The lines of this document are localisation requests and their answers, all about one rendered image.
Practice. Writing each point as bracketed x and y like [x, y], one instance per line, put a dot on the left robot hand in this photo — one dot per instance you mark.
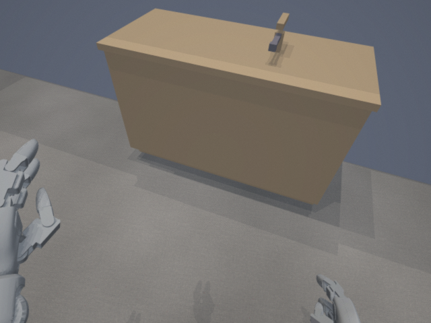
[15, 177]

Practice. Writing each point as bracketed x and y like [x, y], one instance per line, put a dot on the right robot hand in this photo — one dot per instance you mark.
[341, 311]

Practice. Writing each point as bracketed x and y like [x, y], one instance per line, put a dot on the tap lever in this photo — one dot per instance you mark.
[274, 43]

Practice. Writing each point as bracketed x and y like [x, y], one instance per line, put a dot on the robot left forearm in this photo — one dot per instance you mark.
[13, 306]

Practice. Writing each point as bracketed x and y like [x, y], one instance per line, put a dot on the counter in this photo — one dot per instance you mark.
[207, 94]

